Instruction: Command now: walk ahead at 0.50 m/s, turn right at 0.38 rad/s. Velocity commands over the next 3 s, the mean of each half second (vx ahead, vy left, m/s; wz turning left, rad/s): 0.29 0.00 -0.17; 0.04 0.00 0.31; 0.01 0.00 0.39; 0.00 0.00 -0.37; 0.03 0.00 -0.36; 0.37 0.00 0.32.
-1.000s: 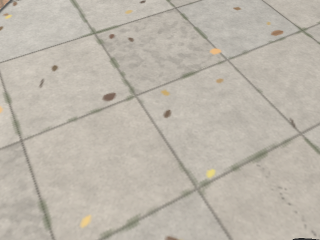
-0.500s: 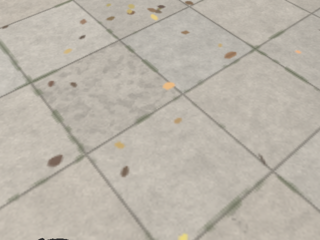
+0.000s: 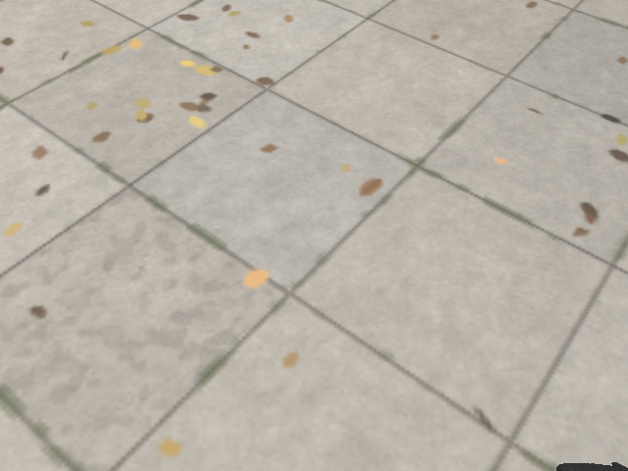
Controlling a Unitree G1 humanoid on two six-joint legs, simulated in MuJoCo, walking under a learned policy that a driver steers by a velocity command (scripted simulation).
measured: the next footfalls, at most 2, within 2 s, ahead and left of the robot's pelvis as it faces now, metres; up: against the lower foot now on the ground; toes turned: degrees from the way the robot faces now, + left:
right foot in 0.36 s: +0.30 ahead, -0.13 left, +0.00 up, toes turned +5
left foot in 0.66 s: +0.28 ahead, +0.11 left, +0.00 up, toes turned -1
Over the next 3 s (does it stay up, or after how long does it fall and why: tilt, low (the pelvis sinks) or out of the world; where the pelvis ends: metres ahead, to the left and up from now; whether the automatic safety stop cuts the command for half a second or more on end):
stays up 0.42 0.08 -0.02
